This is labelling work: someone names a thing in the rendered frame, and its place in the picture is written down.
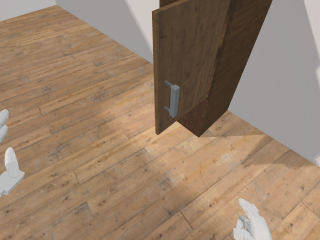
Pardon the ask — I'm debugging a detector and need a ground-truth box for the cupboard door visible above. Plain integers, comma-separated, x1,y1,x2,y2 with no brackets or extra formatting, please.
152,0,231,135

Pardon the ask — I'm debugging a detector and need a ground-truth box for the handle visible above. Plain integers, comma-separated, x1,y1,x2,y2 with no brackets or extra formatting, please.
164,80,180,118

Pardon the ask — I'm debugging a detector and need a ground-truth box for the robot right hand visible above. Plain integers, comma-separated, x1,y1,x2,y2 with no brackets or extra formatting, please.
233,198,272,240

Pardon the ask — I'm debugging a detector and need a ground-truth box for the robot left hand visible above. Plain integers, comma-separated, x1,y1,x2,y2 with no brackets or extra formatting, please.
0,109,25,197

